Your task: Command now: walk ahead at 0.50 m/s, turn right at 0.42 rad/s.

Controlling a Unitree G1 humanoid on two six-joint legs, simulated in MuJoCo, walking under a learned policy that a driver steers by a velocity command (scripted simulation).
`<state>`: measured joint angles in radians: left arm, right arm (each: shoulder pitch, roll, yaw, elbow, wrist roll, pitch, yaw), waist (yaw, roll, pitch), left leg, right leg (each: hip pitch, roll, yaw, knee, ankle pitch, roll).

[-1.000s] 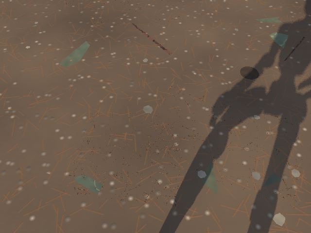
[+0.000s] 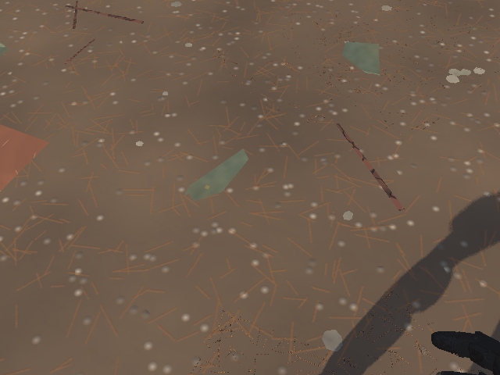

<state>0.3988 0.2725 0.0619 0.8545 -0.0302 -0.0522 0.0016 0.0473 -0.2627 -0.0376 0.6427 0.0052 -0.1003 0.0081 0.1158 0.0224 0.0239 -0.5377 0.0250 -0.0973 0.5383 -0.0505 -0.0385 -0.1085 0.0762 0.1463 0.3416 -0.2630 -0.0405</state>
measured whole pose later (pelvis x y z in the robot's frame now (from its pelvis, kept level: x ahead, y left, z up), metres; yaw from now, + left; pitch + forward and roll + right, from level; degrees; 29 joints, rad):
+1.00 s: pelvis +0.51 -0.13 -0.01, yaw -32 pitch +2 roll -1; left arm 0.35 0.29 0.06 0.74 -0.01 -0.04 0.00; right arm 0.06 -0.28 -0.03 0.70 -0.01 -0.10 0.03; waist 0.08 0.04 0.02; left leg -0.56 0.04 -0.05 0.52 0.07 -0.02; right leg -0.06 0.10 0.13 0.38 -0.34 -0.06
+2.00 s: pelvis +0.70 -0.23 -0.02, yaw -34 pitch +0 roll +0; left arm 0.32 0.24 0.05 0.89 -0.02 -0.07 0.01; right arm 0.24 -0.26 -0.03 1.00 0.03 -0.08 0.01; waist -0.01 -0.01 -0.01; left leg -0.24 -0.01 0.00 0.66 -0.43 0.02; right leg -0.22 -0.01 0.05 0.69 -0.45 -0.02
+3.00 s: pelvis +1.09 -0.44 +0.00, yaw -5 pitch +1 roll +0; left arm 0.16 0.29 0.06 0.79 0.00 -0.12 0.01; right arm 0.26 -0.26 -0.08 0.78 0.01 -0.05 0.03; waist -0.02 -0.02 0.06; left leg -0.26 -0.12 -0.01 0.40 -0.15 0.12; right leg -0.54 -0.11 0.06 1.13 -0.30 0.01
